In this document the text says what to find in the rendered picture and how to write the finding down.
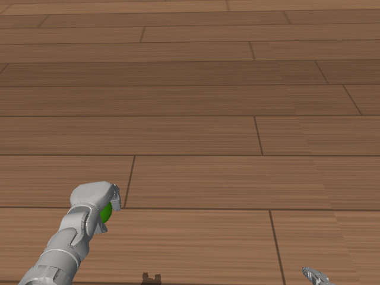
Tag ball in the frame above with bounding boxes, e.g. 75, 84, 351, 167
100, 202, 112, 224

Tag left robot hand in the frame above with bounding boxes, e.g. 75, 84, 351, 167
70, 181, 121, 234

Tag right robot hand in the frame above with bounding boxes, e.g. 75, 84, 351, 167
302, 267, 335, 285

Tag left robot arm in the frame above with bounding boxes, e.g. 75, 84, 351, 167
18, 202, 100, 285

